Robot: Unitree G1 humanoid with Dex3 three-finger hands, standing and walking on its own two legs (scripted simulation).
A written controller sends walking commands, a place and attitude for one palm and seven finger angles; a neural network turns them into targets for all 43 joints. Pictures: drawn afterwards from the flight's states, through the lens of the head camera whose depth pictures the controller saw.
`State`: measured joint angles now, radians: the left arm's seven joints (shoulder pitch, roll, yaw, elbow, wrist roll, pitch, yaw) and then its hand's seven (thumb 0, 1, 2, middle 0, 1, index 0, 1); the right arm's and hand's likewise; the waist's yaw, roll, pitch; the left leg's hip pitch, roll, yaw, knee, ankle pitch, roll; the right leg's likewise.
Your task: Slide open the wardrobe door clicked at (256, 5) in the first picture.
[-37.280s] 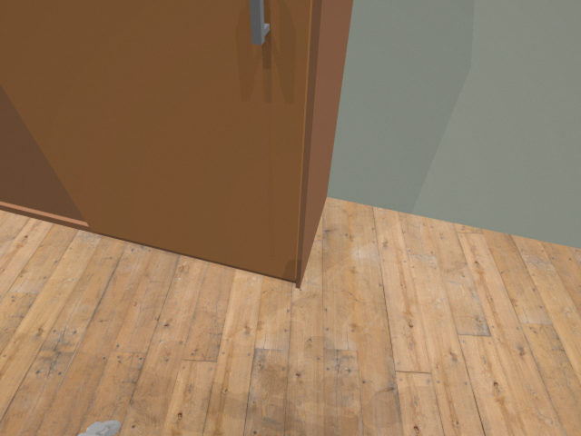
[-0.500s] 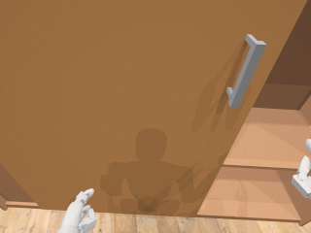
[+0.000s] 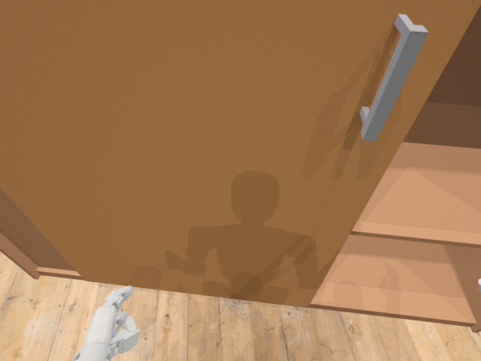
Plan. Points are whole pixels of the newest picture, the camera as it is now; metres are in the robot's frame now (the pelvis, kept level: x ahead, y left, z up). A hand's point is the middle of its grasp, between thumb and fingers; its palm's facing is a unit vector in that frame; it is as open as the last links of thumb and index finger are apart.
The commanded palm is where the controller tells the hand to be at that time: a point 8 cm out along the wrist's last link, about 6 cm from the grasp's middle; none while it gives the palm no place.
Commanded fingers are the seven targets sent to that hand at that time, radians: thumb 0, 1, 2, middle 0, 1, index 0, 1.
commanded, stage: step back with the hand held close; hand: right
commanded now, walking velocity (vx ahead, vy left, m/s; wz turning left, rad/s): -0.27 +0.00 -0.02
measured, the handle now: (385, 82) +0.43 -0.18 +0.27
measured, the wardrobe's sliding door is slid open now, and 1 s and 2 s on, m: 0.66 0.66 0.66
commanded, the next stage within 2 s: stop stepping back and stand still in 0.78 s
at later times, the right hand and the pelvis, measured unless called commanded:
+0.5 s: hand out of the picture +0.14 -0.27 +0.16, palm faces +0.45 +0.79 -0.42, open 7.4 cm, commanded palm +0.08 -0.31 +0.18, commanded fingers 0.00 -0.90 -0.90 0.20 0.30 0.20 0.30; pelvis -0.05 -0.01 -0.02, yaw -2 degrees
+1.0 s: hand out of the picture +0.12 -0.28 +0.15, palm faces +0.27 +0.89 -0.36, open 7.4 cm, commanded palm +0.03 -0.33 +0.18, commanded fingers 0.00 -0.90 -0.90 0.20 0.30 0.20 0.30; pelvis -0.13 -0.04 -0.02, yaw +3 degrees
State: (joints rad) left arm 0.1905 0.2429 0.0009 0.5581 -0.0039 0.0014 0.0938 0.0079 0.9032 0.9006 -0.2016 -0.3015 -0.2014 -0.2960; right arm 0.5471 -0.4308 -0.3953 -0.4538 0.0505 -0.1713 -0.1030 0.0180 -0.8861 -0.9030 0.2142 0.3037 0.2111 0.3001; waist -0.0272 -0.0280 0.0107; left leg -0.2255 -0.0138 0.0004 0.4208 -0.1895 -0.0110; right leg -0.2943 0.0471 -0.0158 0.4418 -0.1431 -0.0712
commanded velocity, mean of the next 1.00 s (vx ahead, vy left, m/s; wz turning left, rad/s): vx -0.25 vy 0.01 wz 0.02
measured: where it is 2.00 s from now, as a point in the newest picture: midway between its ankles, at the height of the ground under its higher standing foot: outside the picture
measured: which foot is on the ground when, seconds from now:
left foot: down 0.00-0.54, up 0.56-0.82, down 0.84-1.00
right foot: down 0.00-1.00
